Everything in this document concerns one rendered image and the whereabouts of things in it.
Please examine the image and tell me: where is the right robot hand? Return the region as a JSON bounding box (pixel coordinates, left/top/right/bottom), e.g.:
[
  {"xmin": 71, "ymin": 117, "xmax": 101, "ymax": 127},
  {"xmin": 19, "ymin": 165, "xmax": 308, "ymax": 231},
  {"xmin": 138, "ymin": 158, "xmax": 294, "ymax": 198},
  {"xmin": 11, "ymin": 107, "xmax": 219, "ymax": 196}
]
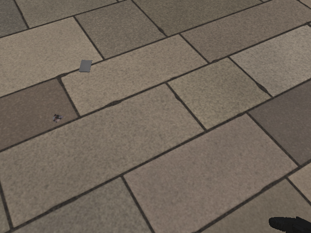
[{"xmin": 268, "ymin": 216, "xmax": 311, "ymax": 233}]

